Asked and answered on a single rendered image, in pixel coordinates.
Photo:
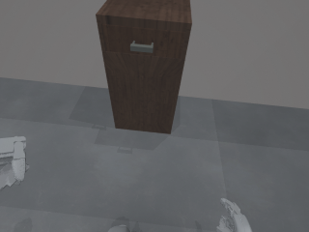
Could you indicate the right robot hand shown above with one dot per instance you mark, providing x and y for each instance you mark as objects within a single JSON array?
[{"x": 238, "y": 224}]

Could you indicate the cabinet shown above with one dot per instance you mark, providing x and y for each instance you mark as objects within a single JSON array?
[{"x": 144, "y": 89}]

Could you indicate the left robot hand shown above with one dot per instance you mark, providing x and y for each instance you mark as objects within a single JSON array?
[{"x": 13, "y": 158}]

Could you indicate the handle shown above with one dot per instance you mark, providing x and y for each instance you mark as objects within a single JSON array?
[{"x": 142, "y": 47}]

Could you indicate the drawer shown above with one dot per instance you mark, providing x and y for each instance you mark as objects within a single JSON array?
[{"x": 167, "y": 43}]

